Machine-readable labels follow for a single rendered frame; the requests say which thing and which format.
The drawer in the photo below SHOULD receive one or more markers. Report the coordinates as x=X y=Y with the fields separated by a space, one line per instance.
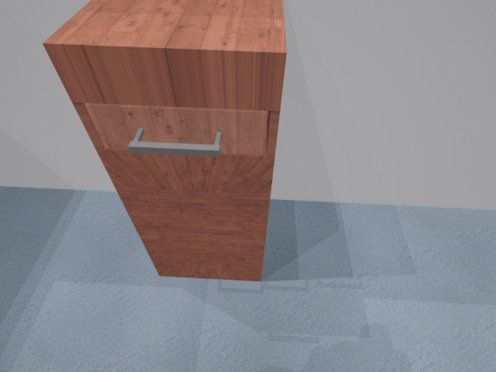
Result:
x=243 y=131

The handle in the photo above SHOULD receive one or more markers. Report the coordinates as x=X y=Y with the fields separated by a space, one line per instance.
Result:
x=206 y=150

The cabinet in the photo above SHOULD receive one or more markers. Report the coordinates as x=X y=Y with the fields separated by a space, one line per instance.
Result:
x=197 y=216

